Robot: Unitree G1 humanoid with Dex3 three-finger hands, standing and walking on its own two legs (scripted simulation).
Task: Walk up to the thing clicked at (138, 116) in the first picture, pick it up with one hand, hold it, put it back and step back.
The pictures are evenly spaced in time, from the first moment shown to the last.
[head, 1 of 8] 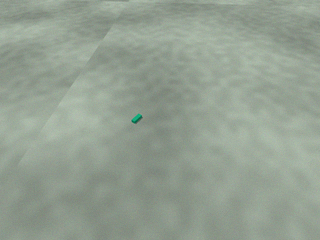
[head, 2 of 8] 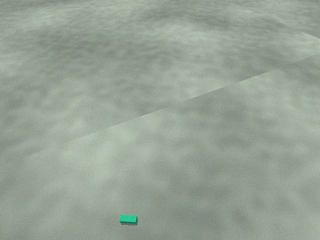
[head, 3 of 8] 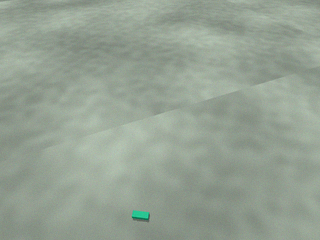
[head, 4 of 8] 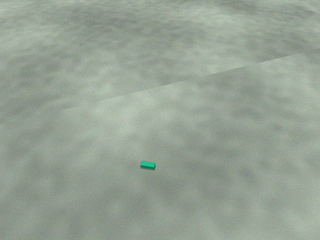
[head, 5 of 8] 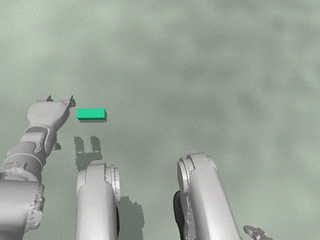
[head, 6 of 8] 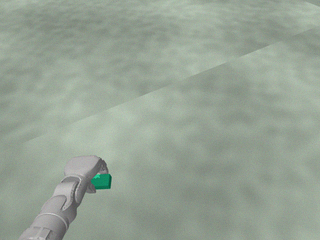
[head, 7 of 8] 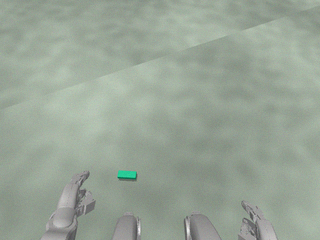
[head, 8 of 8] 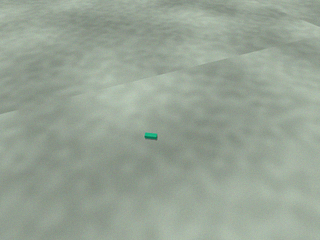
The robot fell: no
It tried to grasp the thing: yes
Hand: left
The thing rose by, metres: 0.69
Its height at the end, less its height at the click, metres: +0.00
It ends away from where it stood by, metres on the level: 0.01
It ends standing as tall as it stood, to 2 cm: yes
